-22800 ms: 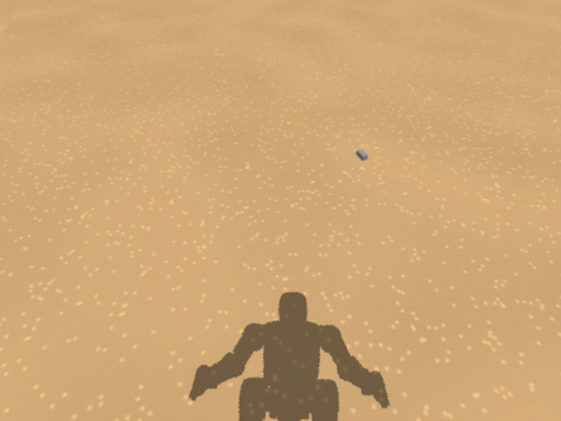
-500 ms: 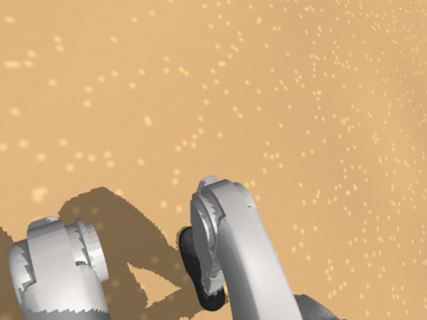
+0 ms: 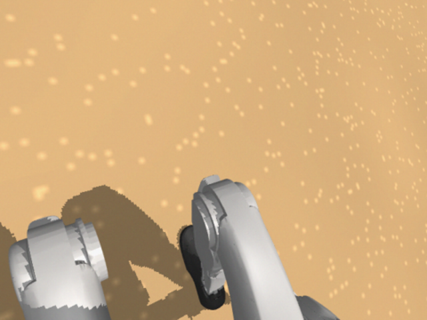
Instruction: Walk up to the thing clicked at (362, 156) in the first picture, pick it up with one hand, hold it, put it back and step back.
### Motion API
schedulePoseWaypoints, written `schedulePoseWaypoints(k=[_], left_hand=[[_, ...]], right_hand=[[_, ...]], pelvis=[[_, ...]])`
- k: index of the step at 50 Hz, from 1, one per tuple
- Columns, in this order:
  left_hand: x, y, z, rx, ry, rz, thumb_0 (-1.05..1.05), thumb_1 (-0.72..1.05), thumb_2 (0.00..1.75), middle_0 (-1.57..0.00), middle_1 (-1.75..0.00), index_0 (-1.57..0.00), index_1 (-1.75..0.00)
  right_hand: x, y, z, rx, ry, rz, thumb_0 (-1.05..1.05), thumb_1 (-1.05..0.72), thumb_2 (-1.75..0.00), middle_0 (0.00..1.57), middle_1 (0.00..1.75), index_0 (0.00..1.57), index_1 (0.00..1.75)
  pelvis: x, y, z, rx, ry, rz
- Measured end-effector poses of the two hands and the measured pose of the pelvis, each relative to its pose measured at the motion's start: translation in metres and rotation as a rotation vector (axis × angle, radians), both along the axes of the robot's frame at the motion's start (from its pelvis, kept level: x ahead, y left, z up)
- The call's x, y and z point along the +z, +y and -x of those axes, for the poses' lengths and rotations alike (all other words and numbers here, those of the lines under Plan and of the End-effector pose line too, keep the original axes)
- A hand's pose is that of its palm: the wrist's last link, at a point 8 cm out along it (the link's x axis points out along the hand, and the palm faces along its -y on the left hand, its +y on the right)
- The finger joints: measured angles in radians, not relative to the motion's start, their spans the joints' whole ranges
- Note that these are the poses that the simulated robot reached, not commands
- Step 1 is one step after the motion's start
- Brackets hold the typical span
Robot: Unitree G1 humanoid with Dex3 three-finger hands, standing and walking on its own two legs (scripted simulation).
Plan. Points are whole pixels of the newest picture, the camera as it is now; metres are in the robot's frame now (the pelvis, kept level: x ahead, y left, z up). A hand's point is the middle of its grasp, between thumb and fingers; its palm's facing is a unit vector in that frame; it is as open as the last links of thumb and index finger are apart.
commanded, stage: close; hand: left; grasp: from above
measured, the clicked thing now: out of the picture +0.41 +0.31 -0.29
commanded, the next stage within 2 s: settle in 0.28 s
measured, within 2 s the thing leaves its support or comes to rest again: leaves its support in 0.72 s
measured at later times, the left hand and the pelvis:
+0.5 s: hand out of the picture +0.39 +0.30 -0.25, palm faces -0.42 -0.18 -0.89, open 6.1 cm; pelvis +0.00 +0.00 +0.00, yaw +0 degrees
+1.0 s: hand out of the picture +0.39 +0.32 -0.18, palm faces -0.38 -0.15 -0.91, open 6.1 cm; pelvis +0.01 +0.00 +0.01, yaw +3 degrees
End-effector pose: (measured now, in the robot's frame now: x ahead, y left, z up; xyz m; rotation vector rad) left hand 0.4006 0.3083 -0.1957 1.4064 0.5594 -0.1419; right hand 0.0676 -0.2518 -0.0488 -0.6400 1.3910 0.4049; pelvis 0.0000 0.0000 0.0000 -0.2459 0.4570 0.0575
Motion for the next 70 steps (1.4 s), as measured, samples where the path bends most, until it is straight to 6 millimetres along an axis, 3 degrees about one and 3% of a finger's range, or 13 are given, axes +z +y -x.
schedulePoseWaypoints(k=[19,36,44,54,70], left_hand=[[0.002,0.001,0.003,0.008,-0.004,0.008,0.01,0.64,0.0,-0.88,-0.06,-1.01,-0.08],[0.009,0.006,0.01,0.018,0.01,0.024,0.0,0.55,0.0,-1.04,-0.05,-1.12,-0.03],[0.044,0.015,0.007,0.024,-0.069,-0.01,-0.02,0.54,0.0,-1.07,-0.01,-1.13,0.0],[0.092,0.013,0.01,0.036,0.0,-0.045,-0.02,0.54,0.0,-1.08,0.0,-1.13,0.0],[0.129,0.004,0.006,-0.005,0.011,-0.05,-0.02,0.54,0.0,-1.08,0.0,-1.13,0.0]], right_hand=[[-0.002,-0.002,-0.004,0.001,-0.004,0.02,0.0,-0.9,-0.9,0.2,0.3,0.2,0.3],[-0.005,-0.002,-0.001,-0.034,0.003,0.012,0.0,-0.92,-0.9,0.2,0.3,0.2,0.3],[-0.011,-0.007,-0.011,-0.134,-0.047,-0.002,0.0,-0.92,-0.9,0.2,0.3,0.2,0.3],[-0.016,-0.016,-0.032,-0.211,-0.121,-0.039,0.0,-0.92,-0.9,0.2,0.3,0.2,0.3],[-0.016,-0.028,-0.034,-0.257,-0.132,0.006,0.0,-0.92,-0.9,0.2,0.3,0.2,0.3]], pelvis=[[0.0,-0.001,0.0,0.001,0.004,-0.004],[0.001,-0.001,-0.002,0.009,0.021,-0.009],[0.003,-0.001,-0.006,0.019,0.065,-0.022],[0.019,-0.005,-0.004,0.041,0.112,-0.066],[0.036,-0.018,0.0,0.06,0.127,-0.112]])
